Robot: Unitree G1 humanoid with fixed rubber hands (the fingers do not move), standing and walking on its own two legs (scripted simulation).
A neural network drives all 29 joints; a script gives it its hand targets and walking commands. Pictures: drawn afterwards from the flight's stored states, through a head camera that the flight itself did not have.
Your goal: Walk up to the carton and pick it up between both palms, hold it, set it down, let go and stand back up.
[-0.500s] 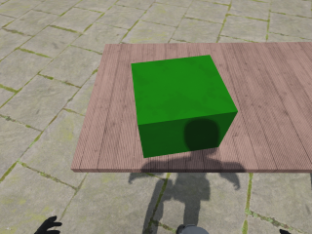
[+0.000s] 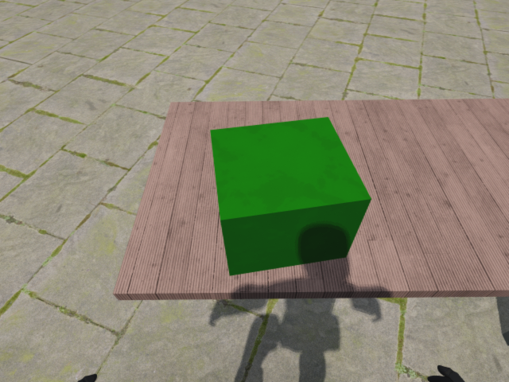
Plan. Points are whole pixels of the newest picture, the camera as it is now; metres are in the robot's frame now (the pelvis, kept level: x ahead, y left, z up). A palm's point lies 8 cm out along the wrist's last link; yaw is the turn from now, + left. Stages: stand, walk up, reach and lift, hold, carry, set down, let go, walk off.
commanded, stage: stand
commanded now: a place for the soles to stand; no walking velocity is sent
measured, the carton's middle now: (279, 195) +0.53 -0.03 -0.08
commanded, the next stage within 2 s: reach and lift in 0.60 s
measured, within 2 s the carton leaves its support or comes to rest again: neither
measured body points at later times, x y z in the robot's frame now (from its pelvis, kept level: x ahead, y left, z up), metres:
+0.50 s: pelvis +0.01 +0.00 +0.00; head +0.04 -0.01 +0.45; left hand +0.13 +0.31 -0.11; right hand +0.12 -0.31 -0.12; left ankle -0.03 +0.13 -0.74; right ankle +0.05 -0.11 -0.74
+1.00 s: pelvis +0.01 -0.02 -0.01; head +0.02 -0.01 +0.43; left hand +0.19 +0.25 -0.10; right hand +0.17 -0.33 -0.09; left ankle -0.03 +0.13 -0.74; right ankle +0.05 -0.11 -0.74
